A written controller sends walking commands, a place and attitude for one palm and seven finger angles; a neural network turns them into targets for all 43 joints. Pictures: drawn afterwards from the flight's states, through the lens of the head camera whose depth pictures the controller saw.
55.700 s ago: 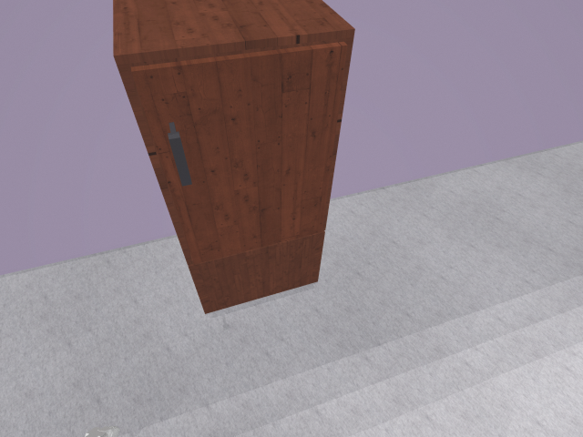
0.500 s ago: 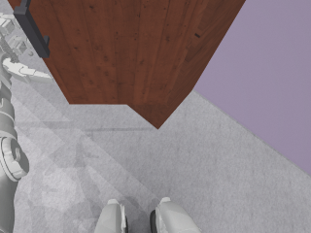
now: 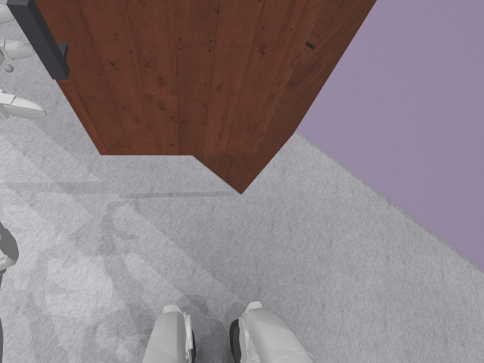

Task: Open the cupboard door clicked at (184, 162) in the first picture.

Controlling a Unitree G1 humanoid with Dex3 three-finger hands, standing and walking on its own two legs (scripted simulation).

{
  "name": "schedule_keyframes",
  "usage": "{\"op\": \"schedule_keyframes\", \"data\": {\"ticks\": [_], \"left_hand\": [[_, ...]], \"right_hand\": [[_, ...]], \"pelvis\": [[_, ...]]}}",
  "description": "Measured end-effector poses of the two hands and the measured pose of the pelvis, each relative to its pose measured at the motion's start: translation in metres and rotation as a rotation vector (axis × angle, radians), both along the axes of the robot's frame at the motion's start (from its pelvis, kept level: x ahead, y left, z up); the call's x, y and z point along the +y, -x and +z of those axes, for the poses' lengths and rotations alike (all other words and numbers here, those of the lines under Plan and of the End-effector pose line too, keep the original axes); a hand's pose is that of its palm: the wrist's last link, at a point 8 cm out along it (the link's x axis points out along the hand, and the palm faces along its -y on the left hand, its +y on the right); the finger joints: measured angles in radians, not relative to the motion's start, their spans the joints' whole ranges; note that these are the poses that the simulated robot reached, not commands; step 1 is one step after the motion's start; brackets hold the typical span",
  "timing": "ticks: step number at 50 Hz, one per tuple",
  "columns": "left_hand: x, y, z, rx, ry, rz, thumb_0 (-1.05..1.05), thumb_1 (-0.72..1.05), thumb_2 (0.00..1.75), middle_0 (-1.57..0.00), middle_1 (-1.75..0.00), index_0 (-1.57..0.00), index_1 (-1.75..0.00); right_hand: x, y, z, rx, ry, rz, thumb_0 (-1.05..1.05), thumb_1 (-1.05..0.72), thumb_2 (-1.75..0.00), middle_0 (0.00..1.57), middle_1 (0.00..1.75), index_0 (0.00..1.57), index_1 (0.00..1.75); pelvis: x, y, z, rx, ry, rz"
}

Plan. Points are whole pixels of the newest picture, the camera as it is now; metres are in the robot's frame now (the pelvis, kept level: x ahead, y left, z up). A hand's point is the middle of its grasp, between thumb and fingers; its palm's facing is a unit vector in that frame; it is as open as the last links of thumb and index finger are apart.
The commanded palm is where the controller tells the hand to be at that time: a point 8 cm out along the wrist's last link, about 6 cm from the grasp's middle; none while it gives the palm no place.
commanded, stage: move the hooked fingers beside the handle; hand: left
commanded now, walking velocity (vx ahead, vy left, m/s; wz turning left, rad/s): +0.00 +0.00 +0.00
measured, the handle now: (45, 30) +0.58 +0.23 +0.10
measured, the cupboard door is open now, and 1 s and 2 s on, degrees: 43 43 43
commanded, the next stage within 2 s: slide the fingers in behind the handle in 1.04 s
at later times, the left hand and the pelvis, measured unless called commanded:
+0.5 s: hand (0, 65) +0.53 +0.29 +0.08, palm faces -0.01 -1.00 +0.00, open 13.9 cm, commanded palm +0.53 +0.31 +0.08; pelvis +0.00 +0.01 +0.00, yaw +0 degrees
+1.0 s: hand out of the picture +0.52 +0.28 +0.09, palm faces +0.01 -1.00 -0.01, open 13.9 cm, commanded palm +0.52 +0.31 +0.08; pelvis +0.00 +0.00 +0.00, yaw +0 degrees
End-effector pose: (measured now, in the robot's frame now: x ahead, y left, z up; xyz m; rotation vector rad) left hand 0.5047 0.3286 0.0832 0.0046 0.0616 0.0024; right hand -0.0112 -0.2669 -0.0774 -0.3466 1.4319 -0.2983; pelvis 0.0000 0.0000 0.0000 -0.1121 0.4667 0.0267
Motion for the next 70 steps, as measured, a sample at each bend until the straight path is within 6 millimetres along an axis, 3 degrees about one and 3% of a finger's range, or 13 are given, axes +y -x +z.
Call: {"op": "schedule_keyframes", "data": {"ticks": [21, 41, 49, 59, 70], "left_hand": [[0.012, -0.008, 0.001, 0.018, 0.009, -0.008, -0.01, -0.49, 0.30, -0.29, -1.20, -0.30, -1.20], [0.003, 0.001, 0.004, 0.010, -0.004, 0.007, -0.01, -0.49, 0.30, -0.30, -1.20, -0.30, -1.20], [0.006, 0.002, 0.008, 0.000, 0.001, 0.011, -0.01, -0.49, 0.30, -0.30, -1.20, -0.30, -1.20], [0.003, -0.003, -0.002, 0.013, 0.006, 0.000, -0.01, -0.50, 0.30, -0.30, -1.20, -0.30, -1.20], [-0.001, -0.008, -0.004, 0.015, 0.013, 0.001, -0.01, -0.49, 0.30, -0.30, -1.20, -0.31, -1.21]], "right_hand": [[0.018, 0.017, 0.005, 0.062, -0.020, -0.027, 0.00, -0.90, -0.90, 0.20, 0.30, 0.21, 0.30], [0.007, 0.003, 0.005, 0.008, -0.015, -0.008, 0.00, -0.90, -0.90, 0.20, 0.30, 0.21, 0.30], [0.002, 0.004, 0.001, 0.002, -0.012, -0.003, 0.00, -0.90, -0.90, 0.20, 0.30, 0.21, 0.30], [-0.001, 0.008, -0.003, 0.014, 0.001, 0.001, 0.00, -0.90, -0.90, 0.20, 0.30, 0.21, 0.30], [0.005, 0.012, -0.001, 0.032, -0.016, -0.019, 0.00, -0.90, -0.90, 0.20, 0.30, 0.21, 0.30]], "pelvis": [[0.009, -0.004, 0.003, 0.012, 0.009, -0.003], [0.003, -0.002, 0.005, -0.005, 0.001, -0.004], [-0.001, 0.002, 0.001, -0.006, 0.000, -0.003], [-0.003, 0.005, -0.004, 0.012, 0.003, -0.003], [-0.001, 0.000, -0.002, 0.018, 0.004, -0.008]]}}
